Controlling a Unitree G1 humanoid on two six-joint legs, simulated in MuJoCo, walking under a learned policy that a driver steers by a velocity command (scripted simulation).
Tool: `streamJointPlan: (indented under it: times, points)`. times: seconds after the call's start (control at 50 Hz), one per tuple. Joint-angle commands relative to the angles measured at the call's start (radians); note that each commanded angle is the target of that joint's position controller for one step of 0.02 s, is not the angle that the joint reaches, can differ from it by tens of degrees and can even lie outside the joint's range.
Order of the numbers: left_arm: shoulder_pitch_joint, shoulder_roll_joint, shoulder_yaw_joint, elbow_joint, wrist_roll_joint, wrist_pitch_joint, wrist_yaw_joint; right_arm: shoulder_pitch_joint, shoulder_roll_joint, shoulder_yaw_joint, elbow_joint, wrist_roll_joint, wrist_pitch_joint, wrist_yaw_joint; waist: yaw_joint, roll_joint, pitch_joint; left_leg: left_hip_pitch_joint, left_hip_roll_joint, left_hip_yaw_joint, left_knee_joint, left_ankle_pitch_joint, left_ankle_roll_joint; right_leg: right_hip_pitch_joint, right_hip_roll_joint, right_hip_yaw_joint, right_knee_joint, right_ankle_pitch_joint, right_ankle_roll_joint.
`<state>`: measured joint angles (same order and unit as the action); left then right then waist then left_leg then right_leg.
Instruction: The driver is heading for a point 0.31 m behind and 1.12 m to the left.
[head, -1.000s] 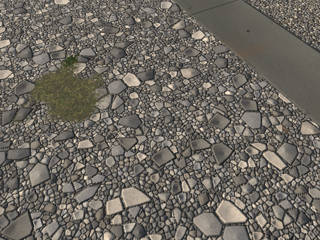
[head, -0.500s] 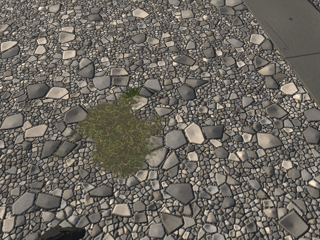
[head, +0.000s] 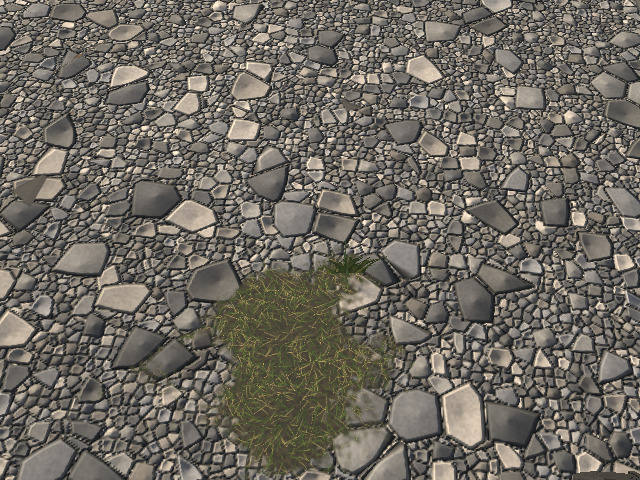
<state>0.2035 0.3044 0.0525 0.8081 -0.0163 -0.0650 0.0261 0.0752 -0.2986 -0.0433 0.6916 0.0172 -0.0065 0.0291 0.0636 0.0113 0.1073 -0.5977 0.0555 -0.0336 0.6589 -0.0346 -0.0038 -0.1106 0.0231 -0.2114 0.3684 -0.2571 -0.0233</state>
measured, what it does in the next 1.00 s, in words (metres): walks ahead, turning left: left foot, then right foot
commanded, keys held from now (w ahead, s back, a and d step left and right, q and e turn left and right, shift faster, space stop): q+shift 0.18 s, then w+q+shift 0.82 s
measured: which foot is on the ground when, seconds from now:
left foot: up 0.00-0.04, down 0.06-0.42, up 0.44-0.84, down 0.86-1.00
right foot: down 0.00-0.08, up 0.10-0.40, down 0.42-0.88, up 0.90-1.00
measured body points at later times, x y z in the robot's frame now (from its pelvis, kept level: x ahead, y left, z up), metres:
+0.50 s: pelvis +0.17 +0.00 +0.00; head +0.19 +0.01 +0.45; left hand +0.16 +0.32 -0.10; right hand +0.47 -0.17 -0.06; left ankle +0.16 +0.11 -0.69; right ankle +0.21 -0.12 -0.74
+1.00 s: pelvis +0.40 +0.27 -0.03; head +0.43 +0.29 +0.42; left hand +0.20 +0.45 -0.14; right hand +0.71 +0.23 -0.14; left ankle +0.38 +0.30 -0.74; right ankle +0.43 +0.04 -0.62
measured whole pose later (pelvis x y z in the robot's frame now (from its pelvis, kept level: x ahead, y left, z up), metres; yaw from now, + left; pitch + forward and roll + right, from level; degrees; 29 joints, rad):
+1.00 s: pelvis +0.40 +0.27 -0.03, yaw +55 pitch +1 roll +2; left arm 0.36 0.25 0.01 0.75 0.04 -0.07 -0.01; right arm 0.21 -0.33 -0.05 0.70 -0.03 0.00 0.01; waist 0.07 0.01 0.07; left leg -0.38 -0.19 0.04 0.68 -0.30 0.16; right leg -0.34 -0.14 0.03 1.37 -0.36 0.04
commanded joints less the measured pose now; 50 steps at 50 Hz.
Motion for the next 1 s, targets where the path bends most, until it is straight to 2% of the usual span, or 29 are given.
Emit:
streamJointPlan:
  times: [0.02, 0.06, 0.08, 0.1, 0.12, 0.14, 0.16, 0.2, 0.24, 0.32, 0.38, 0.4, 0.42, 0.44, 0.46, 0.5, 0.56, 0.66, 0.74, 0.78, 0.8, 0.84, 0.86, 0.88, 0.9, 0.92, 0.94, 0.96, 1.0]
  points:
    - [-0.117, 0.152, 0.043, -0.087, -0.016, 0.015, 0.019, 0.112, -0.125, -0.058, -0.052, -0.009, 0.013, 0.014, -0.089, -0.083, -0.148, 0.231, -0.015, 0.053, -0.017, -0.03, 0.045, -0.054, -0.276, 0.054, 0.053, 0.52, -0.113]
    - [-0.112, 0.128, 0.039, -0.092, -0.015, 0.034, 0.022, 0.276, -0.166, -0.096, -0.017, -0.012, 0.007, 0.001, -0.159, -0.012, -0.184, 0.418, -0.09, 0.053, -0.132, 0.023, 0.127, -0.117, -0.197, 0.018, 0.349, 0.521, -0.05]
    - [-0.073, 0.087, 0.024, -0.112, 0.024, 0.041, 0.015, 0.31, -0.27, -0.123, -0.029, -0.008, 0.002, -0.022, -0.146, 0.245, -0.178, 0.538, 0.063, -0.239, -0.222, 0.516, 0.226, -0.306, -0.071, -0.009, 0.669, 0.033, 0.038]
    - [0.007, 0.055, 0.005, -0.157, 0.031, 0.04, 0.001, 0.244, -0.325, -0.122, -0.089, -0.047, -0.006, -0.024, -0.052, 0.348, -0.367, 0.753, 0.273, -0.705, -0.27, 0.431, 0.477, -0.578, 0.105, 0.165, 0.983, -0.445, 0.08]
    - [-0.024, 0.11, 0.012, -0.138, 0.02, 0.032, -0.014, 0.188, -0.262, -0.112, -0.126, -0.034, -0.013, -0.015, -0.092, 0.177, -0.442, 0.728, 0.262, -0.699, -0.317, 0.228, 0.432, -0.582, 0.04, 0.339, 1.002, -0.383, 0.055]
    - [-0.087, 0.122, 0.018, -0.153, 0.01, 0.031, -0.016, 0.142, -0.22, -0.101, -0.138, -0.017, -0.018, -0.015, -0.085, 0.102, -0.363, 0.645, 0.212, -0.601, -0.322, 0.123, 0.37, -0.581, 0.021, 0.341, 0.966, -0.303, 0.038]
    - [-0.109, 0.108, 0.021, -0.139, 0.022, 0.034, -0.004, 0.107, -0.186, -0.092, -0.138, 0.008, -0.012, -0.02, -0.061, 0.004, -0.29, 0.551, 0.154, -0.52, -0.327, 0.046, 0.302, -0.57, -0.01, 0.339, 0.88, -0.243, 0.042]
    - [-0.12, 0.119, 0.028, -0.149, 0.033, 0.04, 0.0, 0.073, -0.154, -0.085, -0.154, 0.019, 0.008, -0.042, -0.028, 0.049, -0.282, 0.416, 0.065, -0.447, -0.358, -0.158, 0.247, -0.451, -0.023, 0.331, 0.706, -0.162, 0.047]
    - [-0.129, 0.099, 0.026, -0.152, 0.018, 0.035, -0.019, 0.067, -0.168, -0.092, -0.172, 0.012, 0.015, -0.055, -0.035, 0.099, -0.273, 0.361, 0.021, -0.461, -0.419, -0.449, 0.24, -0.378, 0.016, 0.294, 0.544, -0.13, 0.056]
    - [-0.146, 0.068, 0.024, -0.16, 0.003, 0.009, -0.037, 0.092, -0.187, -0.101, -0.176, 0.015, 0.013, -0.069, -0.049, 0.127, -0.229, 0.25, 0.005, -0.493, -0.427, -0.568, 0.226, -0.221, 0.047, 0.29, 0.314, -0.131, 0.061]
    - [-0.07, 0.077, 0.04, -0.144, -0.01, -0.008, -0.037, 0.044, -0.149, -0.089, -0.2, 0.022, 0.023, -0.065, -0.002, 0.139, -0.178, 0.106, -0.027, -0.493, -0.37, -0.588, 0.177, -0.04, 0.032, 0.281, 0.152, -0.021, 0.051]
    - [0.086, 0.082, 0.025, -0.092, 0.044, 0.033, -0.025, -0.021, -0.181, -0.096, -0.198, -0.075, 0.031, -0.013, 0.054, 0.138, -0.173, -0.019, -0.11, -0.399, -0.286, -0.612, 0.134, 0.099, 0.027, 0.22, 0.086, -0.077, 0.029]
    - [0.215, 0.163, 0.049, -0.073, 0.062, 0.04, -0.008, -0.09, -0.096, -0.078, -0.252, -0.066, 0.022, -0.002, 0.119, -0.024, -0.132, -0.241, -0.215, -0.273, -0.093, -0.602, 0.051, 0.266, -0.109, 0.328, -0.052, -0.206, 0.0]
    - [0.136, 0.283, 0.07, -0.112, 0.086, 0.037, 0.002, -0.048, 0.008, -0.043, -0.281, -0.031, 0.012, -0.002, 0.061, -0.313, -0.135, -0.389, -0.282, -0.13, 0.248, -0.518, 0.036, 0.262, -0.425, 0.767, -0.198, -0.53, -0.063]
    - [0.019, 0.262, 0.073, -0.151, 0.09, 0.037, 0.003, -0.041, -0.066, -0.048, -0.28, -0.061, 0.003, 0.005, -0.002, -0.175, -0.084, -0.418, -0.14, -0.138, 0.393, -0.349, 0.037, 0.126, -0.484, 0.896, -0.236, -0.621, -0.113]
    - [-0.022, 0.157, 0.043, -0.158, 0.058, 0.027, -0.009, -0.002, -0.11, -0.057, -0.245, -0.071, 0.003, 0.032, -0.058, -0.082, -0.087, -0.351, -0.097, -0.135, 0.494, -0.229, 0.032, 0.06, -0.384, 0.693, -0.186, -0.488, -0.082]
    - [0.079, 0.147, 0.039, -0.123, 0.053, 0.004, -0.016, 0.028, -0.102, -0.046, -0.22, -0.073, 0.02, 0.063, -0.037, -0.129, -0.087, -0.333, -0.073, -0.068, 0.632, -0.164, 0.023, 0.064, -0.287, 0.437, -0.196, -0.307, -0.052]
    - [0.268, 0.133, 0.037, -0.054, 0.06, -0.02, -0.027, -0.145, -0.092, -0.025, -0.246, -0.067, 0.025, 0.075, 0.047, -0.114, 0.011, -0.414, -0.027, -0.021, 0.542, -0.127, 0.033, 0.158, -0.299, 0.24, -0.224, -0.118, -0.047]
    - [0.339, 0.129, 0.031, -0.003, 0.066, -0.022, -0.017, -0.285, -0.059, 0.0, -0.273, -0.063, 0.015, 0.097, 0.078, -0.132, 0.086, -0.341, -0.001, 0.116, 0.328, -0.165, 0.079, 0.194, -0.301, 0.078, -0.268, 0.099, -0.033]
    - [0.35, 0.136, 0.028, 0.024, 0.065, -0.016, -0.01, -0.298, -0.034, 0.015, -0.272, -0.064, 0.01, 0.096, 0.053, -0.13, 0.087, -0.223, -0.034, 0.19, 0.202, -0.233, 0.131, 0.214, -0.289, -0.024, -0.212, 0.457, -0.016]
    - [0.332, 0.149, 0.026, 0.027, 0.061, -0.013, -0.006, -0.255, -0.026, 0.018, -0.255, -0.062, 0.01, 0.087, 0.012, -0.142, 0.046, -0.082, -0.087, 0.239, 0.151, -0.266, 0.16, 0.193, -0.284, -0.072, -0.134, 0.811, -0.008]
    - [0.334, 0.222, 0.037, 0.03, 0.052, 0.002, 0.001, -0.023, -0.071, -0.006, -0.188, -0.056, 0.006, 0.061, -0.127, -0.183, -0.122, 0.23, -0.198, 0.271, 0.141, -0.345, 0.209, 0.184, -0.328, -0.076, 0.196, 1.349, -0.019]
    - [0.296, 0.251, 0.042, 0.01, 0.041, 0.005, -0.003, 0.201, -0.122, -0.034, -0.121, -0.054, -0.001, 0.044, -0.233, -0.186, -0.236, 0.533, -0.227, 0.217, 0.086, -0.332, 0.246, 0.041, -0.345, -0.065, 0.461, 1.326, -0.023]
    - [0.273, 0.22, 0.038, -0.013, 0.053, 0.001, -0.012, 0.342, -0.192, -0.072, -0.056, -0.053, -0.001, 0.021, -0.286, -0.113, -0.316, 0.842, -0.152, 0.033, -0.01, -0.36, 0.266, -0.221, -0.3, -0.045, 0.771, 0.802, 0.001]
    - [0.228, 0.1, 0.01, -0.137, 0.045, -0.011, -0.041, 0.267, -0.331, -0.107, -0.071, -0.041, 0.017, 0.004, -0.179, 0.195, -0.364, 1.088, 0.148, -0.559, -0.18, -0.586, 0.393, -0.672, -0.08, -0.001, 1.16, -0.193, 0.07]
    - [0.08, 0.169, 0.02, -0.204, 0.044, -0.032, -0.043, 0.36, -0.339, -0.11, -0.087, -0.047, 0.026, -0.011, -0.237, 0.027, -0.448, 1.101, 0.179, -0.766, -0.294, -0.518, 0.408, -0.76, -0.066, 0.22, 1.232, -0.133, 0.06]
    - [0.008, 0.15, 0.012, -0.232, 0.033, -0.044, -0.041, 0.372, -0.322, -0.108, -0.038, -0.048, 0.021, -0.023, -0.227, 0.003, -0.331, 1.02, 0.17, -0.678, -0.331, -0.368, 0.388, -0.802, -0.108, 0.26, 1.186, -0.078, 0.048]
    - [0.042, 0.124, -0.002, -0.21, 0.044, -0.048, -0.033, 0.353, -0.276, -0.095, -0.01, -0.04, 0.002, -0.029, -0.16, -0.069, -0.178, 0.815, 0.124, -0.555, -0.318, -0.141, 0.355, -0.739, -0.153, 0.256, 1.071, -0.074, 0.041]
    - [0.126, 0.121, -0.006, -0.187, 0.078, -0.019, -0.031, 0.239, -0.213, -0.069, -0.027, -0.041, -0.019, -0.044, -0.051, -0.061, -0.113, 0.579, 0.06, -0.459, -0.37, -0.174, 0.365, -0.63, -0.178, 0.268, 0.974, -0.153, 0.065]
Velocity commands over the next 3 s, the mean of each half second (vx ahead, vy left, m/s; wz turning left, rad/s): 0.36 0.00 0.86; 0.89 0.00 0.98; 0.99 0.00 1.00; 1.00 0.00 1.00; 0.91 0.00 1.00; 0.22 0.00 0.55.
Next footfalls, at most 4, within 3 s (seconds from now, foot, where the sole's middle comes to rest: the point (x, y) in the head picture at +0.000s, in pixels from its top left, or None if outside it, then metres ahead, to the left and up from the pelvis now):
0.06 left None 0.21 0.11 -0.77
0.42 right None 0.25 -0.11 -0.77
0.86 left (162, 473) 0.41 0.33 -0.77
1.28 right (78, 295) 0.78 0.60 -0.77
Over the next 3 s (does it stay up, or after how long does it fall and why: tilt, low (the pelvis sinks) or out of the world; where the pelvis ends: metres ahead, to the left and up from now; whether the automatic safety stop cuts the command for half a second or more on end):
stays up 0.32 1.73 -0.01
